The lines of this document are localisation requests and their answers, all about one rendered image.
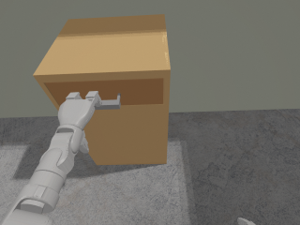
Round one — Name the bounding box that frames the left robot upper arm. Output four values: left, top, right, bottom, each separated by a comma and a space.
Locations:
4, 209, 53, 225

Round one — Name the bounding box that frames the left robot forearm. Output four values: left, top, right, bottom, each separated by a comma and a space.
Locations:
0, 125, 83, 225

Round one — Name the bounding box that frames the drawer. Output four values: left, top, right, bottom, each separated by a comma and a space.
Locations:
45, 78, 164, 106

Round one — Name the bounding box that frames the left robot hand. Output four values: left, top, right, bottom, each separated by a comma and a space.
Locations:
57, 91, 102, 154

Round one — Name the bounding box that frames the cabinet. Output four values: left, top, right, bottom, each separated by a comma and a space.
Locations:
33, 14, 171, 165

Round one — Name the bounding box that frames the handle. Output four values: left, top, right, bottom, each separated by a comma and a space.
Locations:
94, 93, 121, 110

